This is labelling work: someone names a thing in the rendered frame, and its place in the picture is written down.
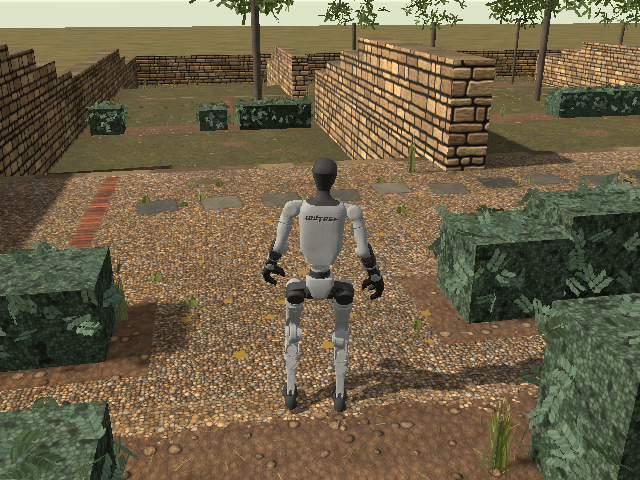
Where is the left robot foot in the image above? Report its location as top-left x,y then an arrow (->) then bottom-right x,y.
283,382 -> 298,410

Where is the right robot upper arm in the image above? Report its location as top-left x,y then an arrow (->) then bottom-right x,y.
344,203 -> 371,259

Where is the robot right thigh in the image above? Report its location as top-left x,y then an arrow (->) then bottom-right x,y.
332,279 -> 354,349

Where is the left robot upper arm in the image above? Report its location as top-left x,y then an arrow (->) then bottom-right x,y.
272,200 -> 303,254

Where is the right robot forearm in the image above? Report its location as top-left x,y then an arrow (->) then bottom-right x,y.
361,243 -> 382,282

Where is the left robot forearm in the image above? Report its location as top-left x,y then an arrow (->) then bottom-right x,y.
265,238 -> 282,270

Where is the robot left hand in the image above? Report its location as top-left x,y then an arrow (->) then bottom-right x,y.
262,266 -> 285,285

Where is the robot right hand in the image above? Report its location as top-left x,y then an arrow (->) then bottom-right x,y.
362,276 -> 384,300

